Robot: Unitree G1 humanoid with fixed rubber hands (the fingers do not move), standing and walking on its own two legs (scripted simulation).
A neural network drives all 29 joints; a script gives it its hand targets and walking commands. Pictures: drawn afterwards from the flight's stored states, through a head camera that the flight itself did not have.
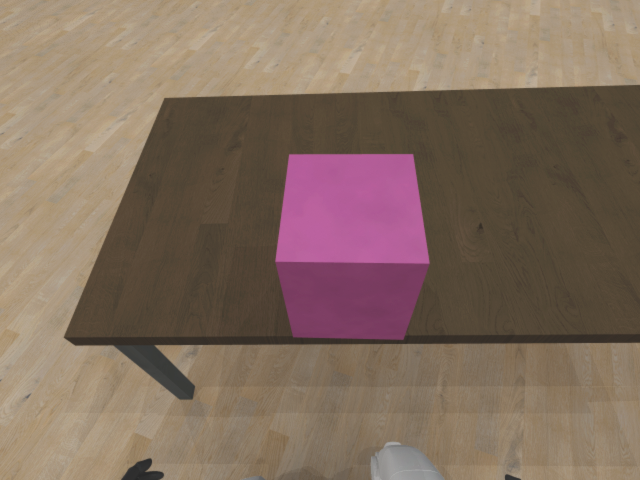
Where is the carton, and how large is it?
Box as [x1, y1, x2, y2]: [275, 154, 429, 339]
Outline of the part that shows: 289,154 275,262 293,336 403,339 429,263 412,154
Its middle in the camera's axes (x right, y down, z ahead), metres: +0.05 +0.01 +0.67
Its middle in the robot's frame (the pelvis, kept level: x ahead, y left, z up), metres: +0.47 -0.03 -0.08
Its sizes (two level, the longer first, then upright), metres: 0.210 0.200 0.250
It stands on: a table, 0.55 m high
